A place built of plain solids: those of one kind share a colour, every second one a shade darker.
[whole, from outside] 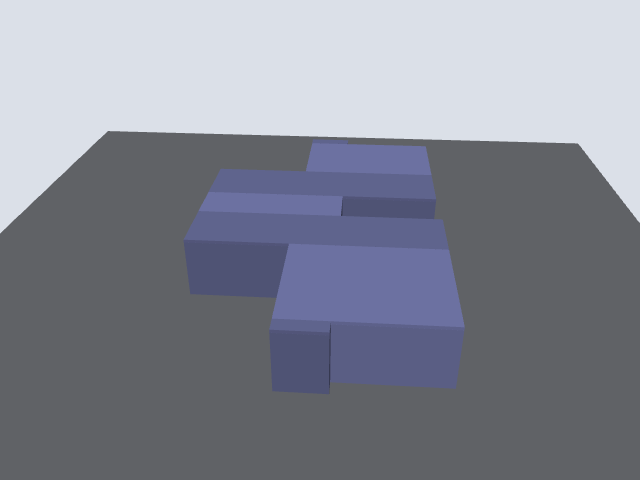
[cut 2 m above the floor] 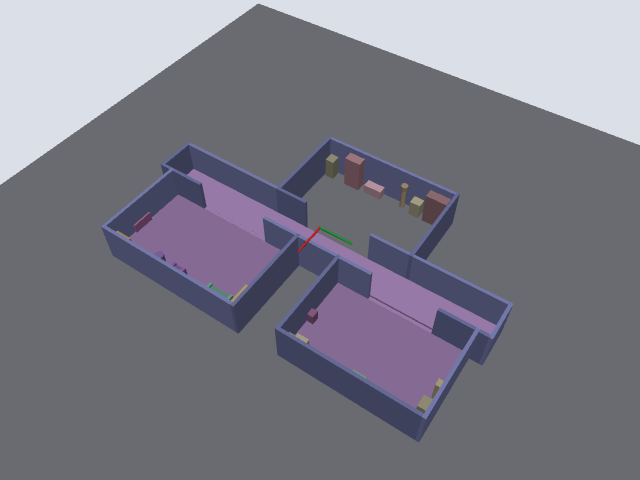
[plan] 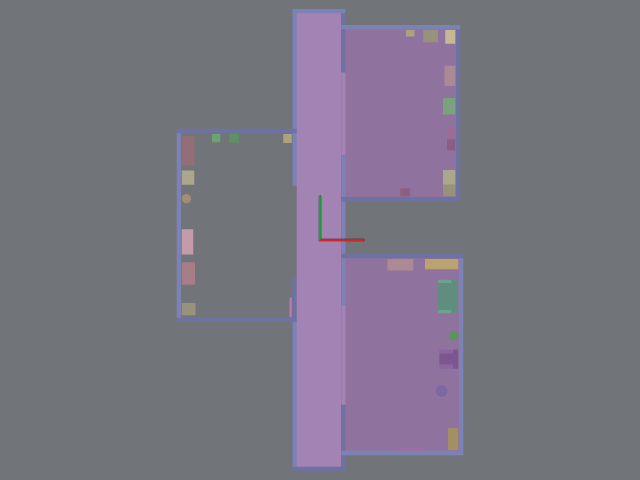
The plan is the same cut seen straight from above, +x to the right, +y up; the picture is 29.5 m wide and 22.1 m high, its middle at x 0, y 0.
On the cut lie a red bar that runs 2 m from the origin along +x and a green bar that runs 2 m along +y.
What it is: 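One storey of an old house, long lived in; a hall and three lower rooms beside it, each open to the hall along a stretch without wall, rail or kerb; a room's floor lies below the hall's by a bare drop, by one riser or not at all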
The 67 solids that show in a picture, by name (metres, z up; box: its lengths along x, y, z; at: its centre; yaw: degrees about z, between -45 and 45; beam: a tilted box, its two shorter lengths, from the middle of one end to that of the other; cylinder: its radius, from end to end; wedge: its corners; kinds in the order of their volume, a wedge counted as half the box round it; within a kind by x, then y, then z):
{
 "floor_1": {"box": [2.04, 20.88, 0.57], "at": [-0.05, 0.0, 0.23]},
 "floor_2": {"box": [0.2, 4.58, 0.57], "at": [1.07, -5.3, 0.23]},
 "floor_3": {"box": [0.2, 3.8, 0.44], "at": [1.07, 5.81, 0.17]},
 "floor_4": {"box": [5.09, 7.73, 0.44], "at": [3.72, 5.84, 0.17]},
 "floor_5": {"box": [5.23, 8.87, 0.57], "at": [3.79, -5.27, 0.23]},
 "wall_1": {"box": [0.2, 8.5, 3.21], "at": [-6.5, 0.67, 1.56]},
 "wall_2": {"box": [5.53, 0.2, 3.21], "at": [-3.83, -3.68, 1.56]},
 "wall_3": {"box": [5.53, 0.2, 3.21], "at": [-3.83, 5.02, 1.56]},
 "wall_4": {"box": [0.2, 6.66, 3.21], "at": [-1.17, -7.11, 1.56]},
 "wall_5": {"box": [0.2, 1.84, 3.21], "at": [-1.17, -2.66, 1.56]},
 "wall_6": {"box": [0.2, 2.42, 3.21], "at": [-1.17, 3.71, 1.56]},
 "wall_7": {"box": [0.2, 5.32, 3.21], "at": [-1.17, 7.78, 1.56]},
 "wall_8": {"box": [2.44, 0.2, 3.21], "at": [-0.05, -10.54, 1.56]},
 "wall_9": {"box": [2.44, 0.2, 3.21], "at": [-0.05, 10.54, 1.56]},
 "wall_10": {"box": [0.2, 0.53, 3.21], "at": [1.07, -10.17, 1.56]},
 "wall_11": {"box": [0.2, 2.12, 3.21], "at": [1.07, -8.65, 1.56]},
 "wall_12": {"box": [0.2, 2.17, 3.21], "at": [1.07, -1.92, 1.56]},
 "wall_13": {"box": [0.2, 2.42, 3.21], "at": [1.07, 0.57, 1.56]},
 "wall_14": {"box": [0.2, 1.93, 3.21], "at": [1.07, 2.94, 1.56]},
 "wall_15": {"box": [0.2, 2.0, 3.21], "at": [1.07, 8.71, 1.56]},
 "wall_16": {"box": [0.2, 0.53, 3.21], "at": [1.07, 10.17, 1.56]},
 "wall_17": {"box": [5.49, 0.2, 3.21], "at": [3.72, 1.88, 1.56]},
 "wall_18": {"box": [5.49, 0.2, 3.21], "at": [3.72, 9.81, 1.56]},
 "wall_19": {"box": [5.63, 0.2, 3.21], "at": [3.79, -9.81, 1.56]},
 "wall_20": {"box": [5.63, 0.2, 3.21], "at": [3.79, -0.74, 1.56]},
 "wall_21": {"box": [0.2, 7.73, 3.21], "at": [6.36, 5.84, 1.56]},
 "wall_22": {"box": [0.2, 8.87, 3.21], "at": [6.5, -5.27, 1.56]},
 "roof_1": {"box": [7.77, 2.42, 0.16], "at": [-2.71, 0.57, 3.24]},
 "roof_2": {"box": [13.06, 3.34, 0.16], "at": [-0.07, 3.45, 3.24]},
 "roof_3": {"box": [2.44, 0.73, 0.16], "at": [-0.05, -10.27, 3.24]},
 "roof_4": {"box": [2.44, 0.73, 0.16], "at": [-0.05, 10.27, 3.24]},
 "roof_5": {"box": [13.2, 3.14, 0.16], "at": [0.0, -2.21, 3.24]},
 "roof_6": {"box": [7.73, 4.79, 0.16], "at": [2.6, 7.51, 3.24]},
 "roof_7": {"box": [7.87, 6.13, 0.16], "at": [2.67, -6.84, 3.24]},
 "wardrobe_1": {"box": [0.59, 1.32, 2.13], "at": [-6.08, 4.11, 1.02]},
 "wardrobe_2": {"box": [0.62, 1.04, 2.23], "at": [-6.06, -1.55, 1.07]},
 "carton_stack_1": {"box": [0.58, 0.66, 1.09], "at": [-6.08, 2.87, 0.49]},
 "carton_stack_2": {"box": [0.63, 0.57, 1.42], "at": [-6.05, -3.19, 0.66]},
 "carton_stack_3": {"box": [0.68, 0.57, 0.71], "at": [5.09, 9.39, 0.74]},
 "carton_stack_4": {"box": [0.56, 1.21, 0.99], "at": [5.95, 2.62, 0.88]},
 "carton_stack_5": {"box": [0.56, 0.67, 0.36], "at": [5.95, 2.89, 1.55]},
 "tv_unit_1": {"box": [1.53, 0.48, 1.3], "at": [5.6, -1.11, 1.17]},
 "tv_unit_2": {"box": [0.48, 1.02, 1.16], "at": [6.13, -9.16, 1.1]},
 "trunk_1": {"box": [0.54, 1.16, 0.67], "at": [-6.1, -0.08, 0.28]},
 "trunk_2": {"box": [1.18, 0.53, 0.62], "at": [3.7, -1.14, 0.83]},
 "trunk_3": {"box": [0.5, 0.93, 0.59], "at": [5.98, 7.56, 0.68]},
 "sofa_1": {"box": [0.62, 1.39, 0.46], "at": [5.74, -2.52, 0.75]},
 "sofa_2": {"box": [0.32, 1.56, 0.82], "at": [6.21, -2.6, 0.93]},
 "tall_odds_1": {"box": [0.4, 0.42, 1.17], "at": [-1.5, 4.68, 0.53]},
 "tall_odds_2": {"box": [0.4, 0.3, 1.35], "at": [4.16, 9.52, 1.06]},
 "tall_odds_3": {"box": [0.47, 0.64, 0.91], "at": [6.0, 9.35, 0.84]},
 "armchair_1": {"box": [0.63, 0.19, 0.64], "at": [5.81, -5.83, 0.84]},
 "armchair_2": {"box": [0.63, 0.7, 0.49], "at": [5.81, -5.39, 0.76]},
 "armchair_3": {"box": [0.63, 0.19, 0.15], "at": [5.81, -5.13, 1.08]},
 "armchair_4": {"box": [0.25, 0.89, 1.02], "at": [6.24, -5.49, 1.03]},
 "side_table_1": {"box": [0.39, 0.39, 1.04], "at": [-4.78, 4.69, 0.47]},
 "side_table_2": {"box": [0.44, 0.4, 1.06], "at": [-3.96, 4.69, 0.48]},
 "side_table_3": {"box": [0.43, 0.43, 0.67], "at": [6.16, -4.4, 0.85]},
 "washing_machine_1": {"box": [0.57, 0.77, 1.05], "at": [5.95, 6.16, 0.91]},
 "crate_stack_1": {"box": [0.46, 0.37, 0.66], "at": [3.92, 2.2, 0.72]},
 "crate_stack_2": {"box": [0.38, 1.04, 0.63], "at": [6.04, 4.64, 0.7]},
 "crate_stack_3": {"box": [0.38, 0.52, 0.46], "at": [6.04, 4.89, 1.24]},
 "floor_lamp_round_1": {"cylinder": 0.16, "from": [-6.15, 1.9, 0.0], "to": [-6.15, 1.9, 1.42]},
 "floor_lamp_round_2": {"cylinder": 0.22, "from": [-6.15, 1.9, 1.42], "to": [-6.15, 1.9, 1.74]},
 "radiator_1": {"box": [0.1, 0.9, 0.7], "at": [-1.35, -3.09, 0.3]},
 "radiator_2": {"box": [1.26, 0.1, 0.6], "at": [4.19, -9.62, 0.82]},
 "stool_pouffe_round_1": {"cylinder": 0.27, "from": [5.6, -6.95, 0.52], "to": [5.6, -6.95, 1.1]}
}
